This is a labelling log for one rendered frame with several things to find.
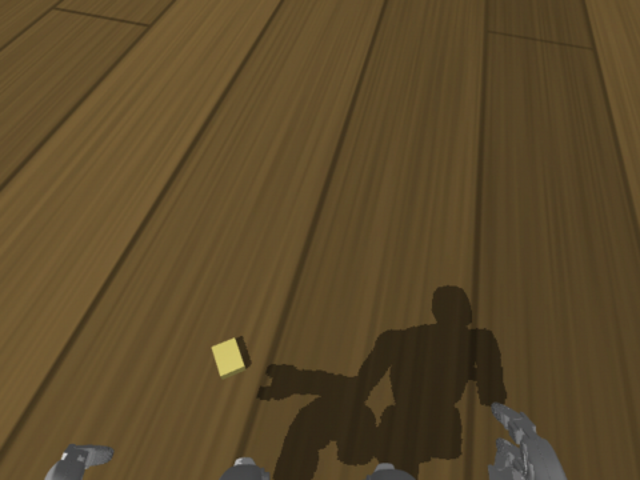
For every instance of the left robot hand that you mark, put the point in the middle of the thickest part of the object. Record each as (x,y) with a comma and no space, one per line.
(76,459)

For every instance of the right robot hand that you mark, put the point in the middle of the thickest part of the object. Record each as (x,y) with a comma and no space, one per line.
(535,460)

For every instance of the small box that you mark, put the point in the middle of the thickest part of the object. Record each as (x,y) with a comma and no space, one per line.
(228,358)

